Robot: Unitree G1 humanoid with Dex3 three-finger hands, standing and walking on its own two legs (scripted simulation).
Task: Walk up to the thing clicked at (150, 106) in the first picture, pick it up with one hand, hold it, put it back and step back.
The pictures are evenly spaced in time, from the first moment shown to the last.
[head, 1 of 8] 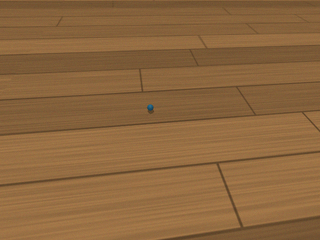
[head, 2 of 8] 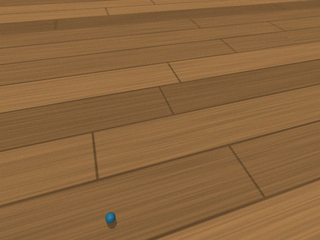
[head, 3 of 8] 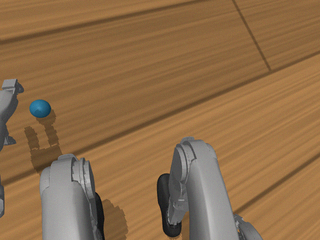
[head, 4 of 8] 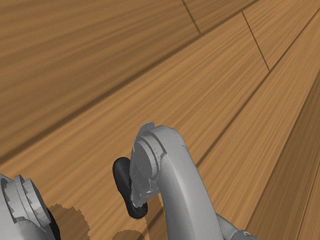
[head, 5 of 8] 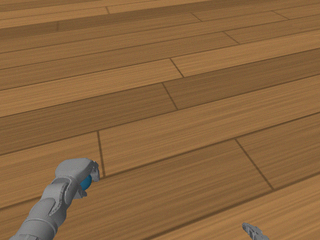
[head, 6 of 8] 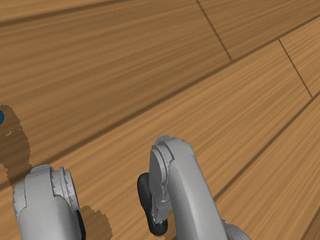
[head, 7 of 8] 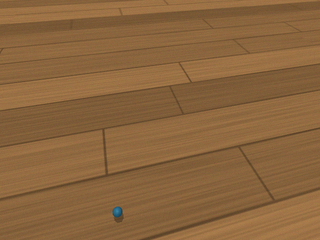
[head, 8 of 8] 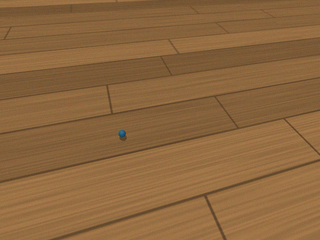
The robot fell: no
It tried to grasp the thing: yes
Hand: left
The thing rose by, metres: 0.69
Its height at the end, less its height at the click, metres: +0.00
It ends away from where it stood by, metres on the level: 0.00
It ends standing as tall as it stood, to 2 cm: yes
